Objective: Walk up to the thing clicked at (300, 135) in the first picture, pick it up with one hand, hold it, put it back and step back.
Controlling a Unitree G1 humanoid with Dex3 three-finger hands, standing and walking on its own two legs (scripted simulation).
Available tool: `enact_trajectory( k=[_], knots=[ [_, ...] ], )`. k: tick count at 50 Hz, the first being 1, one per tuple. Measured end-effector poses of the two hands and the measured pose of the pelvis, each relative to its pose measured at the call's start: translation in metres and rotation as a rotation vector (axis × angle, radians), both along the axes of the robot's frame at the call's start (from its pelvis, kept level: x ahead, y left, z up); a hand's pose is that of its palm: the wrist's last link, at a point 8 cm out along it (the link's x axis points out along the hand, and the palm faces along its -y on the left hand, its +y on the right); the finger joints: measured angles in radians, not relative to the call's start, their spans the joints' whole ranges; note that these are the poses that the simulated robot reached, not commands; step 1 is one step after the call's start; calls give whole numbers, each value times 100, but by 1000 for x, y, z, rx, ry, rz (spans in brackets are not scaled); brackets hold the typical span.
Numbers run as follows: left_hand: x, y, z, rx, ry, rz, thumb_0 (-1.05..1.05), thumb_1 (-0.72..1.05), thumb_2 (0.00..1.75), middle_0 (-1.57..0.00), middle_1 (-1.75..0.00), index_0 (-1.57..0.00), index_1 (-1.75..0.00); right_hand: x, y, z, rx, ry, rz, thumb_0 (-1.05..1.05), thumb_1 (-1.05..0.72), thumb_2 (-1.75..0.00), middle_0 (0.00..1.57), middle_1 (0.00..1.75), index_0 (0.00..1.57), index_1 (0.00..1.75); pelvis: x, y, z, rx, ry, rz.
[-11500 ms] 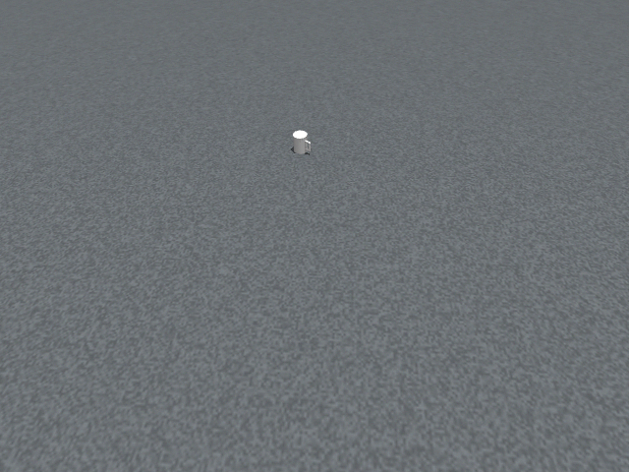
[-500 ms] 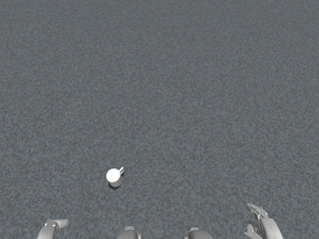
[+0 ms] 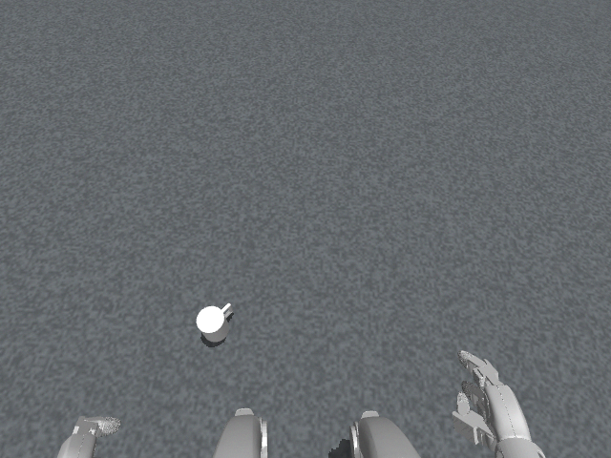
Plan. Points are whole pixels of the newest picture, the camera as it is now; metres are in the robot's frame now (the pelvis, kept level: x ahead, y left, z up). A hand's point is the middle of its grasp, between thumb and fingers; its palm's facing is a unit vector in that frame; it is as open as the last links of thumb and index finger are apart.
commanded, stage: rise first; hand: left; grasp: from above
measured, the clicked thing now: (217, 320) +0.50 +0.23 -0.63
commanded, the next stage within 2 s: none
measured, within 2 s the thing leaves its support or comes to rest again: neither
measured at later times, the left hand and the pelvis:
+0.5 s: hand (134, 437) +0.19 +0.28 -0.24, palm faces -0.35 -0.66 -0.66, open 14.2 cm; pelvis -0.04 +0.00 -0.10, yaw -1 degrees
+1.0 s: hand (162, 368) +0.33 +0.30 -0.40, palm faces -0.47 -0.20 -0.86, open 14.0 cm; pelvis -0.09 +0.00 -0.27, yaw -6 degrees
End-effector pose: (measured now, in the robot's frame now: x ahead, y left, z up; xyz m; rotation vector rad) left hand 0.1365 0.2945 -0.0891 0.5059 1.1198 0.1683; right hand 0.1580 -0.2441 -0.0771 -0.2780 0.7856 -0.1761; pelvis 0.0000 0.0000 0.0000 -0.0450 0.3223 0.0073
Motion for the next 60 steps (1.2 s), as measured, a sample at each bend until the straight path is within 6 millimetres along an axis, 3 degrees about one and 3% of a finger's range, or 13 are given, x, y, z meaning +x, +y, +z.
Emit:
enact_trajectory(
  k=[12, 16, 22, 29, 37, 43, 52, 60],
  knots=[
    [-10, 2, -16, 34, -4, -52, 0, -52, 98, -6, -107, -6, -107, -11, -1, -20, -2, -5, -2, 1, -87, -89, 20, 30, 20, 30, -12, 0, -19, -4, 32, -2],
    [-4, 7, -32, 73, -6, -109, 0, -53, 98, -6, -107, -6, -107, -11, -3, -32, -8, -19, 18, 1, -88, -89, 20, 30, 20, 30, -19, -1, -32, -3, 57, -3],
    [31, 17, -75, 165, -48, -258, 0, -55, 99, -7, -107, -6, -107, -11, -13, -75, -28, -10, 50, 1, -89, -89, 20, 30, 20, 30, -31, -3, -72, 2, 128, -10],
    [95, 14, -131, 286, -145, -478, 0, -55, 100, -7, -108, -7, -108, -24, -28, -151, -36, 79, 45, 1, -89, -90, 20, 30, 20, 30, -44, -4, -132, 0, 221, -23],
    [147, 13, -187, 425, -173, -642, 0, -56, 104, -7, -109, -6, -110, -71, -35, -240, 1, 257, 29, 1, -89, -90, 20, 30, 20, 30, -65, -7, -196, -6, 272, -42],
    [175, 16, -222, 498, -193, -745, 0, -55, 105, -6, -109, -6, -110, -122, -37, -287, 6, 393, 3, 1, -88, -89, 20, 30, 20, 30, -82, -8, -239, -17, 269, -60],
    [203, 15, -262, 553, -232, -897, 0, -53, 104, -6, -109, -6, -109, -189, -39, -312, -33, 537, -77, 1, -87, -89, 20, 30, 20, 30, -96, -1, -281, -49, 243, -74],
    [231, 13, -285, 619, -267, -981, 0, -53, 103, -6, -106, -7, -105, -215, -36, -320, -64, 620, -116, 1, -88, -89, 20, 30, 20, 30, -96, 4, -303, -70, 244, -80]
  ],
)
